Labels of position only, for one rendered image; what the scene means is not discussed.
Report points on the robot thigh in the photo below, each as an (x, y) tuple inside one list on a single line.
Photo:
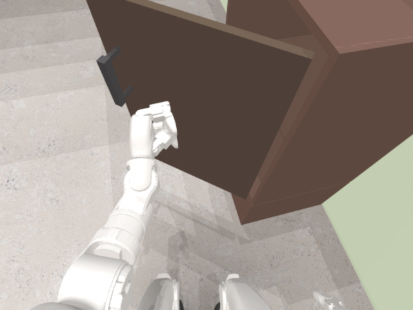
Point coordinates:
[(161, 294), (240, 294)]

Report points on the handle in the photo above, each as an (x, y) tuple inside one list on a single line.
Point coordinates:
[(109, 74)]

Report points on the robot right hand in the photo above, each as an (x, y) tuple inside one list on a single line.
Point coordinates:
[(329, 302)]

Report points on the robot left forearm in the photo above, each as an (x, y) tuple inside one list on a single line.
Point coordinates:
[(121, 236)]

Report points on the right robot thigh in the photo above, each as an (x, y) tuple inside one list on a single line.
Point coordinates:
[(240, 294)]

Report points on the left robot thigh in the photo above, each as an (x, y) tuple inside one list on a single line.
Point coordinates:
[(161, 294)]

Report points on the cupboard door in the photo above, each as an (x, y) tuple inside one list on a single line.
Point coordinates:
[(229, 89)]

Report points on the robot left upper arm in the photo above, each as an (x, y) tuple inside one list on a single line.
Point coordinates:
[(95, 283)]

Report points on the robot left hand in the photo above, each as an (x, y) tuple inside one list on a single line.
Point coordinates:
[(143, 131)]

